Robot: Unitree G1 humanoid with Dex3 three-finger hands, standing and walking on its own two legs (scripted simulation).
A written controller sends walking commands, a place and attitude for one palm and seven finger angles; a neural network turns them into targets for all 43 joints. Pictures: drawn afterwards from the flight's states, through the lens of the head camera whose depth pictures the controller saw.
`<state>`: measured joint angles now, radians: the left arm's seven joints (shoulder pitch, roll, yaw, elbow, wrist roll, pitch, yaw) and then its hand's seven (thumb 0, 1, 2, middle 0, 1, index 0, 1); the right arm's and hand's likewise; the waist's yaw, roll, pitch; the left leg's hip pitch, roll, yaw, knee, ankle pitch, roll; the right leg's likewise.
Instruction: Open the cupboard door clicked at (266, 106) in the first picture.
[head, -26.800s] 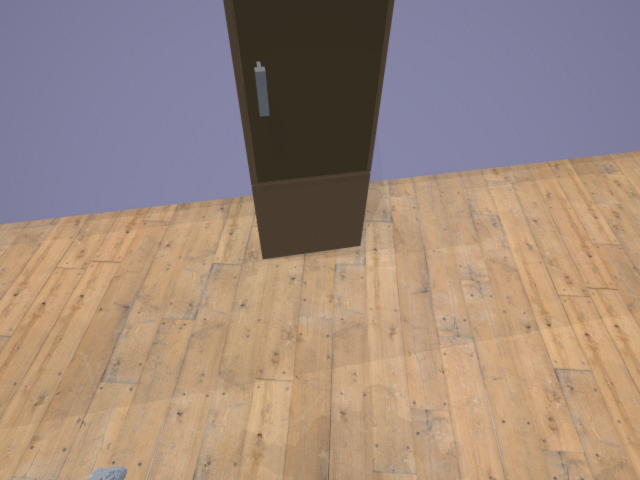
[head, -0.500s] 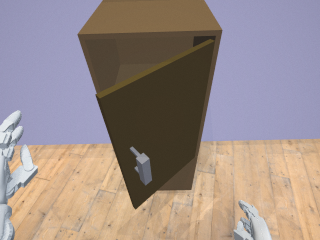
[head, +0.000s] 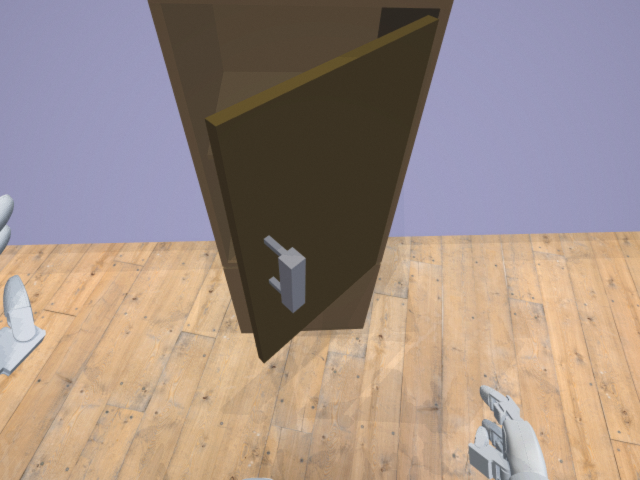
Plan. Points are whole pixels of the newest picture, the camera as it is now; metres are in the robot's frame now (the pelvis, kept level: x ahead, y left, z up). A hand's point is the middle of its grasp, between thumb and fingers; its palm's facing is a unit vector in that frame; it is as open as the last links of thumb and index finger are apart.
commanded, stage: step back with the hand held close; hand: left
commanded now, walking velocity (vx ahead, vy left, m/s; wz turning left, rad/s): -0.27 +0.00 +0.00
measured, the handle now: (282, 273) +0.39 +0.09 -0.01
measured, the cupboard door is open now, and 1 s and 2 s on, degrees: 42 42 42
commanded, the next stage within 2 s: stop stepping back and stand still in 0.92 s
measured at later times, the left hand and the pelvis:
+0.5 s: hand out of the picture +0.15 +0.26 +0.18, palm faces +0.44 -0.75 -0.49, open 7.4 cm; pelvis -0.05 -0.01 +0.00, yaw +1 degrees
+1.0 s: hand out of the picture +0.02 +0.22 +0.16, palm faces +0.37 -0.78 -0.51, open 7.4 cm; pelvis -0.18 -0.04 +0.00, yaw -1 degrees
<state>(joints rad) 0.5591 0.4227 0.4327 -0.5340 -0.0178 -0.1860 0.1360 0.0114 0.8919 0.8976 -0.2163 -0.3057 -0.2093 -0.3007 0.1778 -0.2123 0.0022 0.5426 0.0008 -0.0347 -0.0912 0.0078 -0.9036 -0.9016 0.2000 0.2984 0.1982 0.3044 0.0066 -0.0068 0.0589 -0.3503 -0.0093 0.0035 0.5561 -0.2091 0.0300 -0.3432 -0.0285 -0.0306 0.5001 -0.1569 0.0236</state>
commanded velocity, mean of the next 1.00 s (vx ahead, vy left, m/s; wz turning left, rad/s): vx -0.38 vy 0.00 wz -0.02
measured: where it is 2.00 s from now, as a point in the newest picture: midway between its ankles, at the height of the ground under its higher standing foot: outside the picture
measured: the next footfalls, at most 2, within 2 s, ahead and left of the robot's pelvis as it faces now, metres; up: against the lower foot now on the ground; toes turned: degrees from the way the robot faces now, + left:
right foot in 0.54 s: -0.20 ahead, -0.13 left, +0.00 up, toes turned +0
left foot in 1.20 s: -0.20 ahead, +0.08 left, +0.00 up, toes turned +5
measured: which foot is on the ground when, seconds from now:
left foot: down 0.00-0.96, up 0.98-1.00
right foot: down 0.00-0.32, up 0.34-0.52, down 0.54-1.00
